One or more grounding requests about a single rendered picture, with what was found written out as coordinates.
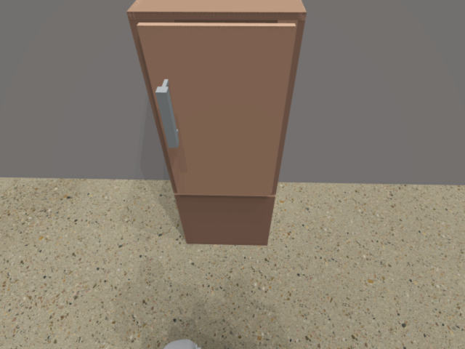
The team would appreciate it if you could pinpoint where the cupboard door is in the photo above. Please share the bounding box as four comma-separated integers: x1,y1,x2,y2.
137,23,296,195

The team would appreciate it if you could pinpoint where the handle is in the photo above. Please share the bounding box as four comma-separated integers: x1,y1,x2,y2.
155,79,179,148

